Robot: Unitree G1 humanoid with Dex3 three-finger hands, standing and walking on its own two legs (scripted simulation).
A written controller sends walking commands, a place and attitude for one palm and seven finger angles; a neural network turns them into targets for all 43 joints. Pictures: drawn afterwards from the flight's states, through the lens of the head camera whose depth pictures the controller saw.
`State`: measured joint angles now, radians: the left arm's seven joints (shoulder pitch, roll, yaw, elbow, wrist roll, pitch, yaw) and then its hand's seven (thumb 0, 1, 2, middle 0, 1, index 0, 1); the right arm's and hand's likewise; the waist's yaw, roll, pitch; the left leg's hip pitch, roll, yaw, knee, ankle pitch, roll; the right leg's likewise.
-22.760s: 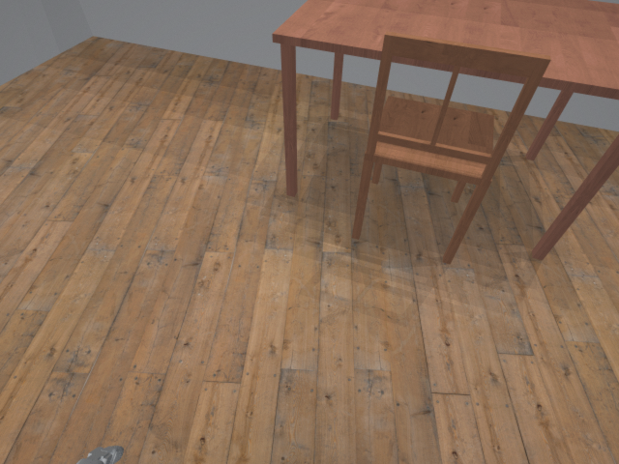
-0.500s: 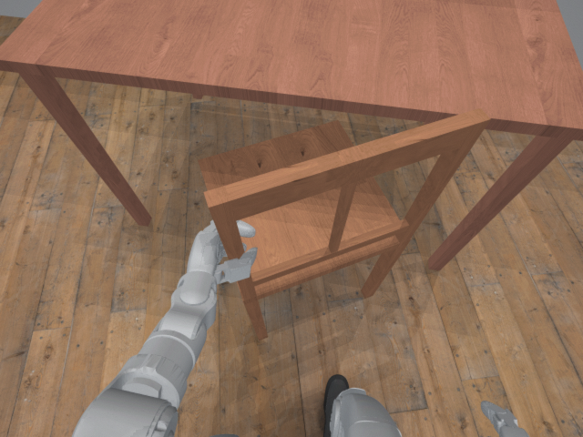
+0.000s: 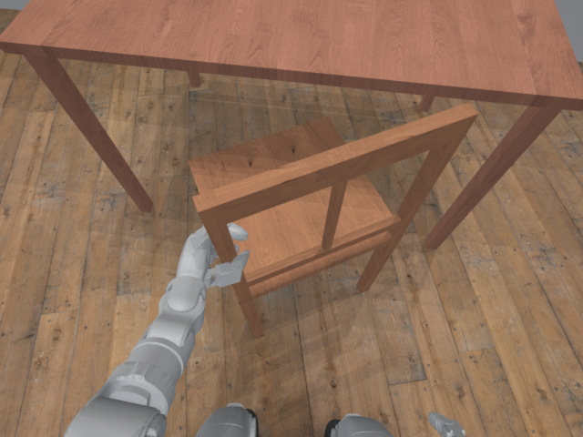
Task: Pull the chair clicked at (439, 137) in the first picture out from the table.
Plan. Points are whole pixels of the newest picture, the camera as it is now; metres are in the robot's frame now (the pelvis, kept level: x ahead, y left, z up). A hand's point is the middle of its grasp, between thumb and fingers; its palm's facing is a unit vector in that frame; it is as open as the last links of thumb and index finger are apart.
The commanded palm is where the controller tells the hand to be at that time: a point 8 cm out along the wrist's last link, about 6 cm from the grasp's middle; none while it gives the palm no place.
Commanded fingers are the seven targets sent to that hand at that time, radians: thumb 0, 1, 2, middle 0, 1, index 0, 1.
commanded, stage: step backward, pulling the chair out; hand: left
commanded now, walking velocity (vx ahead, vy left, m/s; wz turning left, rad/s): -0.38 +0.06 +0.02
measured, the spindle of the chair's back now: (332, 216) +0.46 -0.05 -0.10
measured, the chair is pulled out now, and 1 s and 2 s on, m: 0.18 0.35 0.55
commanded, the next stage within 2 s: stop walking, hand still on the chair in 1.28 s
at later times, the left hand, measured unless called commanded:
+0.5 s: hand (237, 323) +0.26 +0.09 -0.06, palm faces -0.10 -0.98 -0.18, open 5.8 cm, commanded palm +0.26 +0.15 -0.06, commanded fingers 0.00 0.90 0.90 -0.50 -1.45 -0.50 -1.45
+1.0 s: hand (227, 399) +0.16 +0.10 -0.06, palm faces -0.06 -0.98 -0.21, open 5.9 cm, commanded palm +0.15 +0.15 -0.06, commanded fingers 0.00 0.90 0.90 -0.50 -1.45 -0.50 -1.45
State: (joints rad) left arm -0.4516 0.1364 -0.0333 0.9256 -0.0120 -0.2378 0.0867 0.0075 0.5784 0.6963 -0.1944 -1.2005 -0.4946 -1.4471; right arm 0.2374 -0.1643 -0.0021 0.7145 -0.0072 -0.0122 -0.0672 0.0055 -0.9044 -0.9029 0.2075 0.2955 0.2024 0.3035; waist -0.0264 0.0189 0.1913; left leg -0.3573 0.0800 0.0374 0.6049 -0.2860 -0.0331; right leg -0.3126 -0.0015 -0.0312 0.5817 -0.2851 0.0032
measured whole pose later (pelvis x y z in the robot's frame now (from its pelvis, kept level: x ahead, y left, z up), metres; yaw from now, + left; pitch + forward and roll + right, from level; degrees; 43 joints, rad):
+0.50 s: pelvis -0.09 -0.01 +0.00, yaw -1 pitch +3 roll +0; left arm -0.41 0.15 -0.05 0.81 -0.01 -0.18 0.09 -0.02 0.61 0.68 -0.13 -1.21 -0.48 -1.44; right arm 0.18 -0.22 -0.02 0.62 0.00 0.03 -0.08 0.01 -0.91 -0.90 0.20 0.29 0.20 0.30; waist -0.03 0.00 0.21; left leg -0.32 0.08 0.01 0.56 -0.28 -0.06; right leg -0.37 0.00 -0.03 0.55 -0.23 -0.01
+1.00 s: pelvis -0.19 -0.02 +0.00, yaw -1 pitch +1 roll -1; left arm -0.47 0.17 0.00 0.94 -0.02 -0.23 0.08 -0.01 0.58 0.73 -0.15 -1.16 -0.48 -1.40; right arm 0.22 -0.20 -0.01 0.71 0.00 -0.01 -0.05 0.01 -0.91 -0.90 0.21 0.30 0.20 0.30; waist -0.03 0.06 0.24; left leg -0.34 0.11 0.02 0.56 -0.24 -0.05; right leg -0.27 0.04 -0.02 0.49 -0.24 -0.01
